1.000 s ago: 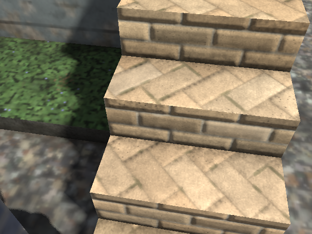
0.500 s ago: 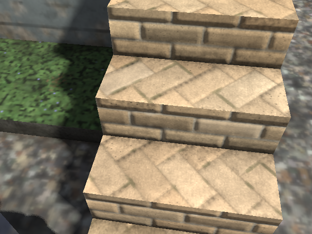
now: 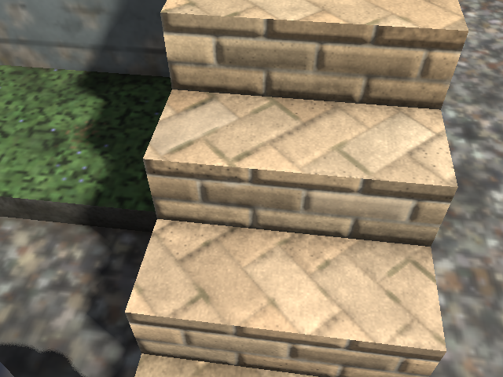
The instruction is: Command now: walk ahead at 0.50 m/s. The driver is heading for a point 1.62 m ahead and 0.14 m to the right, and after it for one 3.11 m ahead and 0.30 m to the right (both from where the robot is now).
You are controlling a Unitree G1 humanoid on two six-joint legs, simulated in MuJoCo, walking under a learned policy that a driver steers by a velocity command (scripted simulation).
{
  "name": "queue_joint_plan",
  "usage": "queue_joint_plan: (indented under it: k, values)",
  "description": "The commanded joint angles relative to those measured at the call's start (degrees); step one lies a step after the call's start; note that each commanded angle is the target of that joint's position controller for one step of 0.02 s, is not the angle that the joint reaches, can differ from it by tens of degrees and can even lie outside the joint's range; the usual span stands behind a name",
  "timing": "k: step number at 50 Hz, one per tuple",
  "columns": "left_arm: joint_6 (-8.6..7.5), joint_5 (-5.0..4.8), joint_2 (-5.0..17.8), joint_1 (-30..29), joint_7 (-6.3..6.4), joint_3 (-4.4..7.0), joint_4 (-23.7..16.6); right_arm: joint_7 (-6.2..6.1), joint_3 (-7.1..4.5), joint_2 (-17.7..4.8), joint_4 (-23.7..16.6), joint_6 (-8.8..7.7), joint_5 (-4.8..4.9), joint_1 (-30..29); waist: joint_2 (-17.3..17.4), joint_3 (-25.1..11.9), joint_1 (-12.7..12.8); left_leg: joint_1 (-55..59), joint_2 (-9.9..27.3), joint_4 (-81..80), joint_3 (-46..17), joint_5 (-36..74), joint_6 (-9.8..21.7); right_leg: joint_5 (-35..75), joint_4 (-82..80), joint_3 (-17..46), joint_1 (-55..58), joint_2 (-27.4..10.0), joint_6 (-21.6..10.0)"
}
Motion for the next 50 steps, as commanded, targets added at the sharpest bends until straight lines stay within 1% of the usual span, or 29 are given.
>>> queue_joint_plan:
  k: [1,17,21,22,29,33,39,47,50]
  values:
    - [-0.65,-0.03,6.32,-0.96,0.10,1.13,-2.65,-0.13,-1.06,-6.00,-2.75,-0.65,0.04,-2.80,-0.26,-2.00,-0.02,-1.87,8.01,-0.59,-4.81,12.93,2.08,11.11,-1.97,6.54,2.29,-9.34,1.20]
    - [-0.73,-0.06,6.68,-1.45,0.15,0.80,-2.72,-0.24,-0.99,-6.43,-2.64,-0.69,0.01,-3.21,-0.46,-2.12,-0.11,-1.35,8.30,-0.80,-4.35,12.79,1.91,12.41,-2.11,6.93,2.29,-9.35,1.21]
    - [-0.74,-0.07,6.81,-1.51,0.13,0.77,-2.73,-0.24,-0.97,-6.46,-2.65,-0.71,0.00,-3.25,-0.35,-2.23,-0.11,-1.24,8.37,-0.77,-4.26,12.97,1.85,12.79,-2.10,7.04,2.39,-9.33,1.19]
    - [-0.73,-0.10,6.86,-1.73,0.09,0.80,-2.75,-0.25,-1.01,-6.70,-2.57,-0.76,0.15,-3.13,-0.44,-2.34,-0.18,-1.15,8.38,-0.74,-4.27,12.61,1.78,12.54,-2.04,7.10,2.37,-9.29,1.20]
    - [-0.74,-0.11,6.97,-1.85,0.04,0.78,-2.68,-0.24,-0.97,-6.73,-2.56,-0.81,0.10,-3.28,-0.31,-2.30,-0.14,-1.10,8.48,-0.70,-4.14,12.90,1.71,13.20,-2.05,7.27,2.46,-9.28,1.17]
    - [-0.43,-0.29,7.60,0.19,0.13,1.12,-1.72,-0.14,-1.19,-7.24,-1.42,-0.73,-0.21,-1.03,-0.28,-2.17,-0.42,-1.02,8.53,1.31,-3.66,14.04,1.64,15.44,-0.19,6.57,2.51,-9.15,1.10]
    - [0.36,-0.09,7.48,1.67,0.19,1.53,-1.08,-0.23,-1.47,-7.53,-0.34,0.03,-0.10,0.03,-0.23,-0.71,-0.51,-2.22,8.45,2.88,-3.50,12.65,1.75,13.35,1.43,6.25,0.95,-8.82,0.86]
    - [1.24,-0.05,7.62,3.49,0.48,2.16,-0.79,-0.55,-1.72,-7.68,0.66,0.97,0.17,1.50,-0.22,-0.26,-0.73,-3.42,8.27,5.11,-3.03,11.10,1.64,14.08,3.43,6.42,0.10,-8.78,0.21]
    - [1.65,-0.04,7.53,4.06,0.64,2.36,-0.82,-0.71,-1.72,-7.60,0.79,1.36,0.13,2.02,-0.21,-0.02,-0.85,-4.20,8.09,5.81,-2.80,9.86,1.58,13.42,3.99,6.47,-0.41,-8.70,-0.15]
Next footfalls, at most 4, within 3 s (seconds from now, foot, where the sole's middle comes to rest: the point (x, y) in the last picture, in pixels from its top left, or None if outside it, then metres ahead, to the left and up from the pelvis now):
none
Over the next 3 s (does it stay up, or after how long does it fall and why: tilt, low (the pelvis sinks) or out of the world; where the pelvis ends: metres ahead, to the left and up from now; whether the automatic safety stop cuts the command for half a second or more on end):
stays up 0.01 0.00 0.00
